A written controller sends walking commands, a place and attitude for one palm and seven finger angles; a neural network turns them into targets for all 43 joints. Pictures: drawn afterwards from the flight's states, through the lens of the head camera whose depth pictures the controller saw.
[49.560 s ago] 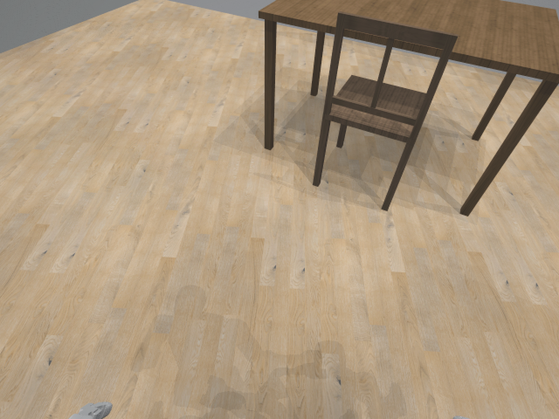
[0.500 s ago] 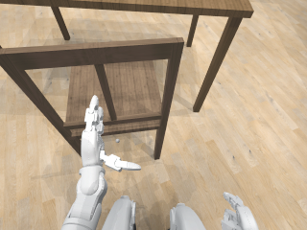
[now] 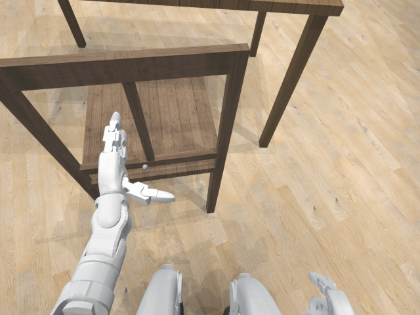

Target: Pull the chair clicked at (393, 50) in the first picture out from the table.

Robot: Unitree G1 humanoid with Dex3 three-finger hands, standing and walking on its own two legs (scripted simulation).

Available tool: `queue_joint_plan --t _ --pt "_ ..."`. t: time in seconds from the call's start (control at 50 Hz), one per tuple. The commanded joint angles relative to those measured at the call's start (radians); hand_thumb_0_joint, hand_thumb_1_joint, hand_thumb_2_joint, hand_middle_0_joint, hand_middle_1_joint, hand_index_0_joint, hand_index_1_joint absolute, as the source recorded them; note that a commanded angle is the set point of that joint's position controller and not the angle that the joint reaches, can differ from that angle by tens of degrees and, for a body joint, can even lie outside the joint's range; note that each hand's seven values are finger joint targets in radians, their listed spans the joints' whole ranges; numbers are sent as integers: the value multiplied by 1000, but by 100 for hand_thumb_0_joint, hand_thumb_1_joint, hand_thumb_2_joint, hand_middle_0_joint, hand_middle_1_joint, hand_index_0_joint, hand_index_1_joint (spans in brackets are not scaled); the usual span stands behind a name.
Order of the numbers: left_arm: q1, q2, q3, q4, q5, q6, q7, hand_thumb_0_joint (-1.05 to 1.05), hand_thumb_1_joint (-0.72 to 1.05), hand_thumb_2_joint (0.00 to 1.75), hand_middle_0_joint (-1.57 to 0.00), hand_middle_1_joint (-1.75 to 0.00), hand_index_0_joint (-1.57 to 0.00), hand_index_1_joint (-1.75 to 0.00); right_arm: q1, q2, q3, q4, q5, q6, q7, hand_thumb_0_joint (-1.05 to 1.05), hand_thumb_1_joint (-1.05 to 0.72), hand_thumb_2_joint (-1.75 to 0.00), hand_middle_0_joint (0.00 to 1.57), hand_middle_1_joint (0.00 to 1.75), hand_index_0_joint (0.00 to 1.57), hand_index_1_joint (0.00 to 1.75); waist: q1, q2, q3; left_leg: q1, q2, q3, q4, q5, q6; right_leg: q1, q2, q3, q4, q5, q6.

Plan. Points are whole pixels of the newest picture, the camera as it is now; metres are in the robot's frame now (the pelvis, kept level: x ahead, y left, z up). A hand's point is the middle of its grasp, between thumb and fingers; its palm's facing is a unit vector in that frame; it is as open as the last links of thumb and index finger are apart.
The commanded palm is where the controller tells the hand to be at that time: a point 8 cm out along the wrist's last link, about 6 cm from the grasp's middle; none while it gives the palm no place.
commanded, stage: push the fingers through the gap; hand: left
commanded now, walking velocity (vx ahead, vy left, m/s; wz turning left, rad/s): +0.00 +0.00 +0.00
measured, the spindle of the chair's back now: (141, 127) +0.49 +0.16 +0.01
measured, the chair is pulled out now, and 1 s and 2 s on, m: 0.24 0.24 0.24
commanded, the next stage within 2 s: hook a spindle and tug to test in 1.14 s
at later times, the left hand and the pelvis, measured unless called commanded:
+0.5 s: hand (145, 141) +0.43 +0.14 +0.03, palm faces +0.19 -0.98 -0.01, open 17.0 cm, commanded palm +0.41 +0.17 +0.03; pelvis +0.00 +0.01 +0.00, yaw -1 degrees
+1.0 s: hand (148, 135) +0.46 +0.14 +0.02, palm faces +0.20 -0.98 -0.02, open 17.0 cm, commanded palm +0.43 +0.18 +0.03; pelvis +0.00 +0.00 +0.00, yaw -1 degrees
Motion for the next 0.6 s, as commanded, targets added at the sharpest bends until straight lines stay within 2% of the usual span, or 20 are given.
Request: queue_joint_plan --t 0.0,0.04,0.06,0.08,0.12,0.16,0.2,0.26,0.28,0.34,0.36,0.4,0.42,0.44,0.46,0.48,0.5,0.52,0.54,0.58 --pt "-315 94 47 -313 -21 -100 6 0 -50 30 -6 -8 -6 -8 42 -139 -62 -114 0 -36 -16 0 -90 -90 20 30 20 30 -6 51 -470 419 -6 -27 -163 321 -4 176 -9 45 -195 352 -8" --pt "-347 91 33 -328 -9 -131 21 0 -50 30 -6 -8 -6 -8 52 -136 -62 -98 -6 -42 -13 0 -90 -90 20 30 20 30 -17 66 -473 449 -1 -39 -155 350 -7 140 -5 36 -181 354 -8" --pt "-346 76 20 -306 1 -141 27 0 -50 30 -6 -8 -6 -8 58 -135 -63 -87 -9 -43 -11 0 -90 -90 20 30 20 30 -26 65 -451 451 1 -42 -153 356 -8 121 -4 33 -179 351 -8" --pt "-343 60 9 -253 8 -142 30 0 -50 30 -6 -8 -6 -8 63 -135 -63 -75 -11 -42 -7 0 -90 -90 20 30 20 30 -40 33 -418 427 2 -45 -150 329 -6 105 -2 28 -183 329 -5" --pt "-343 82 32 -153 23 -137 29 0 -50 30 -6 -8 -6 -8 68 -143 -64 -61 -11 -38 -8 0 -90 -90 20 30 20 30 -51 -2 -357 358 0 -42 -148 273 -1 90 -2 30 -188 292 -5" --pt "-358 66 23 -63 38 -120 20 0 -50 30 -6 -8 -6 -8 70 -145 -62 -58 -9 -28 -5 0 -90 -90 20 30 20 30 -55 -6 -320 332 -3 -42 -161 219 -3 64 -3 25 -195 242 -6" --pt "-392 65 35 -24 33 -102 14 0 -50 30 -6 -8 -6 -8 77 -150 -62 -62 -7 -22 -5 0 -90 -90 20 30 20 30 -53 2 -333 328 -6 -40 -169 192 -3 63 -4 24 -201 218 -6" --pt "-452 90 72 -39 18 -95 19 0 -50 30 -6 -8 -6 -8 86 -151 -63 -71 -9 -14 -5 0 -90 -90 20 30 20 30 -38 48 -397 380 -5 -42 -175 241 -8 70 -4 24 -195 246 -10" --pt "-477 94 78 -70 12 -104 24 0 -50 30 -6 -8 -6 -8 91 -150 -64 -73 -11 -15 -5 0 -90 -90 20 30 20 30 -39 54 -440 406 -3 -42 -169 272 -9 80 -2 26 -191 270 -9" --pt "-503 156 136 -118 14 -138 47 0 -50 30 -6 -8 -6 -8 104 -148 -66 -69 -18 -14 -1 0 -90 -90 20 30 20 30 -25 73 -513 444 0 -41 -154 355 -12 107 2 32 -171 336 -8" --pt "-512 142 115 -135 20 -151 50 0 -50 30 -6 -8 -6 -8 106 -143 -66 -68 -19 -13 2 0 -90 -90 20 30 20 30 -30 80 -520 452 0 -40 -150 377 -14 113 2 33 -167 358 -7" --pt "-507 123 94 -118 38 -162 56 0 -50 30 -6 -8 -6 -8 114 -140 -68 -60 -22 -11 9 0 -90 -90 20 30 20 30 -39 83 -506 460 5 -43 -149 388 -16 99 4 27 -163 361 -7" --pt "-510 119 87 -64 46 -155 55 0 -50 30 -6 -8 -6 -8 121 -144 -68 -53 -23 -6 11 0 -90 -90 20 30 20 30 -57 52 -474 438 6 -47 -145 371 -12 82 6 24 -167 349 -6" --pt "-521 140 106 -34 53 -152 56 0 -50 30 -6 -8 -6 -8 124 -147 -67 -45 -21 -2 10 0 -90 -90 20 30 20 30 -60 37 -440 407 7 -46 -148 340 -11 75 5 26 -170 329 -4" --pt "-525 109 75 -11 60 -147 51 0 -50 30 -6 -8 -6 -8 125 -146 -67 -42 -21 2 12 0 -90 -90 20 30 20 30 -67 47 -421 404 7 -48 -155 321 -12 62 5 23 -175 310 -5" --pt "-514 99 76 32 59 -137 48 0 -50 30 -6 -8 -6 -8 129 -149 -68 -42 -19 7 13 0 -90 -90 20 30 20 30 -69 16 -389 385 6 -50 -162 293 -10 56 5 20 -184 288 -5" --pt "-534 88 68 54 56 -129 43 0 -50 30 -6 -8 -6 -8 128 -151 -68 -42 -19 10 13 0 -90 -90 20 30 20 30 -77 25 -378 373 3 -45 -163 270 -8 50 5 23 -193 272 -5" --pt "-533 100 88 77 52 -123 41 0 -50 30 -6 -8 -6 -8 135 -154 -69 -42 -19 11 11 0 -90 -90 20 30 20 30 -73 12 -379 365 2 -44 -165 268 -6 58 5 23 -195 272 -6" --pt "-540 109 103 86 46 -119 40 0 -50 30 -6 -8 -6 -8 134 -155 -67 -43 -18 14 11 0 -90 -90 20 30 20 30 -67 25 -385 362 0 -39 -166 262 -7 61 5 25 -198 269 -6" --pt "-576 108 110 93 35 -120 38 0 -50 30 -6 -8 -6 -8 137 -154 -67 -43 -19 18 10 0 -90 -90 20 30 20 30 -70 20 -395 363 -1 -37 -165 263 -6 66 5 27 -200 272 -5"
